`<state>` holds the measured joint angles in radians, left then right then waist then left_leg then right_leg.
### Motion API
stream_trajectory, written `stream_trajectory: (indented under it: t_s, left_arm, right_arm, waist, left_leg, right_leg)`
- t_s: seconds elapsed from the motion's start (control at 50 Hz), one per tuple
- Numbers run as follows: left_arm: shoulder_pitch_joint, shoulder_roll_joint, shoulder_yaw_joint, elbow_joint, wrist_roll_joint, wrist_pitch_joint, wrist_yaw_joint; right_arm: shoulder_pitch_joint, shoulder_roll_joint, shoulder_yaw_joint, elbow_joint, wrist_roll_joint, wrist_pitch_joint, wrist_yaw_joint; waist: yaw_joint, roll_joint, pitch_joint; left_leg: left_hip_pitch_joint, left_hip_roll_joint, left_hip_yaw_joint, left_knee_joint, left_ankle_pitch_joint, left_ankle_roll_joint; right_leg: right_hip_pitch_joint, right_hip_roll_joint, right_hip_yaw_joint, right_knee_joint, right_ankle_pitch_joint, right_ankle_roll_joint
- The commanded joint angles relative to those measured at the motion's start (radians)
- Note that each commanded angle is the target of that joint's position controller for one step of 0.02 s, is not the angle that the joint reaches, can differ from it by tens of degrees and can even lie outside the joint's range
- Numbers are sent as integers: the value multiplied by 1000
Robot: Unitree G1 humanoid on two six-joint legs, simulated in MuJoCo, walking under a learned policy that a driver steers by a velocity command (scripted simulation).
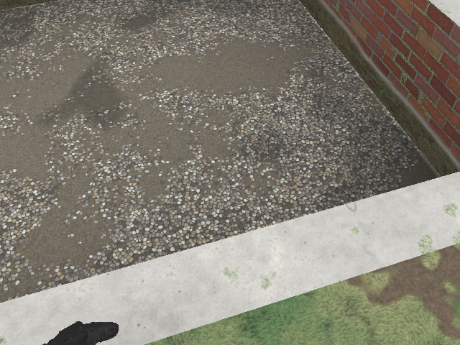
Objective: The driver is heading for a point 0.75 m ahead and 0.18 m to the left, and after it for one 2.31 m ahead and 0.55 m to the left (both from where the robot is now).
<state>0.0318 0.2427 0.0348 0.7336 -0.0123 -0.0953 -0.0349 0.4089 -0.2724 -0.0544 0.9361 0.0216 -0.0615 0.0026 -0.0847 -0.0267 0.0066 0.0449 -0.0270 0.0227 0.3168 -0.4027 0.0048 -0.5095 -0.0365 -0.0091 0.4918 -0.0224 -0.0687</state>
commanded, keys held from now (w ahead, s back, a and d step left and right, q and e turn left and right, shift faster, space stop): w+q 0.72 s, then w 0.28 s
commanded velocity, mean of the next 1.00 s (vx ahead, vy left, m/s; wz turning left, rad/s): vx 0.50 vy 0.00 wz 0.40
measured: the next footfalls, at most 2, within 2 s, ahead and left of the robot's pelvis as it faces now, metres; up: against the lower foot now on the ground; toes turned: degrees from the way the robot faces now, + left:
left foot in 0.54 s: +0.39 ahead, +0.15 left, +0.00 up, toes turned +18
right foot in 1.04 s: +0.64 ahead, +0.03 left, +0.00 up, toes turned +16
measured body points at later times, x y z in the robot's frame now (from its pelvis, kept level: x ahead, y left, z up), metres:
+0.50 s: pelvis +0.24 +0.01 -0.01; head +0.27 +0.03 +0.44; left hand +0.19 +0.28 -0.15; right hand +0.45 -0.18 -0.12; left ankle +0.36 +0.15 -0.70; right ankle +0.13 -0.11 -0.73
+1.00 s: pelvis +0.44 +0.08 -0.01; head +0.44 +0.09 +0.44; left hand +0.47 +0.36 -0.11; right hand +0.57 -0.14 -0.13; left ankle +0.36 +0.14 -0.73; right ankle +0.61 +0.00 -0.70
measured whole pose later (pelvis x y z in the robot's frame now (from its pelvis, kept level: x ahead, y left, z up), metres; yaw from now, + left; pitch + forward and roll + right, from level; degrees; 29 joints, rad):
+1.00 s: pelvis +0.44 +0.08 -0.01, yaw +28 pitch +1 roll +0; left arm 0.18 0.22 0.03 0.76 0.02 -0.04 -0.01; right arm 0.44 -0.20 -0.05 0.77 -0.01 0.03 -0.03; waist -0.04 -0.02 -0.02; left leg -0.24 -0.12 -0.13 0.66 -0.42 0.07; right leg -0.58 -0.04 0.04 0.82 -0.15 -0.03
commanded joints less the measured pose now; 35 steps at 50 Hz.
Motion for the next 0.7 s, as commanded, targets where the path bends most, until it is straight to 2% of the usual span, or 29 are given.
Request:
stream_trajectory:
  t_s: [0.02, 0.04, 0.06, 0.08, 0.1, 0.12, 0.14, 0.16, 0.22, 0.24, 0.28, 0.36, 0.38, 0.42, 0.44, 0.48, 0.5, 0.52, 0.54, 0.56, 0.58, 0.6, 0.62, 0.64, 0.66, 0.68, 0.7]
  left_arm:
    - [415, 262, 92, 30, 19, -5, 21]
    - [428, 294, 96, 47, 16, 8, 18]
    - [415, 195, 72, 36, 4, 13, 18]
    - [353, 155, 58, 29, 0, 11, 22]
    - [285, 134, 49, 21, 8, 7, 19]
    - [232, 105, 43, 22, 12, 2, 16]
    - [213, 90, 39, 29, 22, -4, 18]
    - [208, 76, 40, 41, 24, -9, 18]
    - [219, 86, 50, 67, 37, -15, 30]
    - [232, 93, 55, 78, 42, -13, 38]
    - [246, 107, 60, 89, 45, -7, 54]
    - [285, 126, 70, 109, 25, -4, 73]
    - [304, 129, 71, 122, 24, 1, 73]
    - [339, 132, 74, 138, 9, 24, 70]
    - [338, 152, 79, 134, 0, 36, 69]
    - [299, 189, 86, 121, -16, 50, 70]
    - [272, 208, 89, 117, -25, 53, 71]
    - [228, 211, 85, 115, -38, 54, 70]
    - [216, 193, 77, 111, -28, 47, 70]
    - [286, 30, 34, 64, 23, 25, 58]
    - [271, 91, 39, 27, -16, -5, 47]
    - [219, 137, 59, 26, -55, -10, 44]
    - [194, 135, 59, 20, -44, -7, 54]
    - [173, 136, 64, 20, -13, -2, 71]
    - [185, 138, 69, 9, 2, 11, 77]
    - [201, 136, 72, 6, 3, 26, 77]
    - [220, 118, 69, 1, 8, 37, 76]
  right_arm:
    - [-45, -87, 0, -87, -20, -9, -10]
    - [100, 5, 22, -83, 4, -34, -2]
    - [38, -116, -7, -69, 28, -45, 0]
    - [-45, -145, -20, -98, 39, -44, 0]
    - [-79, -131, -24, -102, 30, -41, -10]
    - [-93, -120, -31, -106, 17, -31, -17]
    - [-61, -93, -30, -102, 11, -13, -17]
    - [-31, -71, -31, -93, 14, 2, -18]
    - [-71, -45, -38, -116, 4, 30, -27]
    - [-99, -42, -38, -128, -2, 33, -29]
    - [-119, -26, -33, -141, -14, 35, -26]
    - [-238, 19, -12, -187, -16, 42, -3]
    - [-264, 21, -11, -200, -16, 47, 6]
    - [-297, 28, -4, -227, -13, 65, 16]
    - [-304, 25, -5, -241, -12, 70, 20]
    - [-279, -3, -17, -263, -10, 78, 22]
    - [-216, -32, -33, -258, -12, 81, 20]
    - [-73, -76, -58, -226, -12, 79, 13]
    - [88, -168, -96, -194, -5, 79, -6]
    - [58, -273, -100, -199, 6, 72, -14]
    - [85, -200, -75, -220, -10, 62, 9]
    - [55, -138, -64, -209, -12, 58, 14]
    - [23, -97, -54, -206, -9, 63, 15]
    - [-48, -68, -46, -225, -15, 64, 11]
    - [-98, -49, -36, -252, -29, 58, 5]
    - [-118, -29, -29, -273, -39, 50, -2]
    - [-106, -43, -34, -274, -37, 44, -8]
  waist:
    - [236, -50, -290]
    - [160, -300, -412]
    - [199, -162, -339]
    - [193, -104, -201]
    - [159, -36, -132]
    - [130, -39, -75]
    - [96, -76, -61]
    - [82, -84, -54]
    - [71, -49, -5]
    - [74, -31, 4]
    - [70, -33, 9]
    - [109, -22, 56]
    - [118, -21, 71]
    - [135, -21, 95]
    - [135, -35, 96]
    - [100, -57, 65]
    - [60, -71, 19]
    - [-23, -45, -60]
    - [-99, 53, -142]
    - [34, 337, -189]
    - [-14, 276, -388]
    - [-6, 156, -241]
    - [16, 81, -113]
    - [49, 37, -60]
    - [88, 39, -50]
    - [109, 34, -47]
    - [123, 50, -58]
  left_leg:
    - [-326, 110, -27, 592, 459, 76]
    - [-680, -31, -71, 882, -195, 31]
    - [-779, 24, -163, 979, -202, 39]
    - [-830, 65, -140, 994, -119, 44]
    - [-794, 106, -128, 956, -28, 41]
    - [-760, 136, -130, 907, 37, 37]
    - [-705, 152, -135, 892, 83, 29]
    - [-670, 160, -137, 881, 108, 25]
    - [-724, 156, -142, 833, 216, 13]
    - [-752, 153, -146, 797, 260, 9]
    - [-760, 145, -137, 699, 360, 9]
    - [-727, 131, -54, 506, 477, 30]
    - [-728, 125, -34, 474, 472, 40]
    - [-737, 109, 2, 444, 390, 65]
    - [-729, 102, 20, 450, 318, 78]
    - [-635, 64, 66, 428, 194, 111]
    - [-526, 25, 97, 411, 156, 128]
    - [-321, -20, 117, 331, 246, 155]
    - [-68, 35, -34, 233, 381, 214]
    - [156, 245, -517, 156, 485, 363]
    - [217, 374, -800, -2, 282, 466]
    - [128, 353, -708, -23, 162, 409]
    - [1, 306, -606, -11, 102, 359]
    - [-127, 253, -520, 4, 112, 318]
    - [-229, 212, -468, 13, 171, 300]
    - [-288, 178, -437, 23, 218, 288]
    - [-314, 163, -425, 28, 233, 288]
  right_leg:
    - [651, -211, 233, 21, 59, -124]
    - [912, -393, 640, -85, -109, -261]
    - [845, -363, 637, -136, -263, -220]
    - [712, -337, 496, -163, -270, -177]
    - [575, -302, 403, -196, -225, -156]
    - [467, -264, 319, -234, -190, -142]
    - [400, -242, 254, -264, -140, -135]
    - [356, -228, 199, -288, -98, -135]
    - [325, -225, 69, -306, 96, -139]
    - [335, -228, 39, -297, 153, -138]
    - [355, -217, -30, -276, 235, -118]
    - [368, -225, -121, -227, 235, -88]
    - [380, -231, -134, -209, 226, -86]
    - [417, -257, -146, -158, 258, -90]
    - [441, -273, -147, -132, 314, -93]
    - [458, -283, -167, -48, 526, -77]
    - [458, -268, -184, 45, 654, -61]
    - [417, -221, -215, 228, 663, -30]
    - [250, -141, -230, 561, 382, 29]
    - [-114, 52, -123, 949, -579, 88]
    - [-196, 76, 120, 1046, -593, 93]
    - [-270, 24, 124, 983, -525, 77]
    - [-297, -8, 100, 937, -479, 69]
    - [-263, -36, 93, 886, -407, 73]
    - [-198, -52, 104, 847, -337, 79]
    - [-167, -52, 108, 822, -291, 83]
    - [-156, -55, 109, 781, -276, 87]
Keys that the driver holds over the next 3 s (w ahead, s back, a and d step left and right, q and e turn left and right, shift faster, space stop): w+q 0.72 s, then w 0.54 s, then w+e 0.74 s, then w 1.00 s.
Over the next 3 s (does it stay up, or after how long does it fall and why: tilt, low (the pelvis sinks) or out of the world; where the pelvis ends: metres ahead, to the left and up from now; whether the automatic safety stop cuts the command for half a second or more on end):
stays up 0.57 0.18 0.01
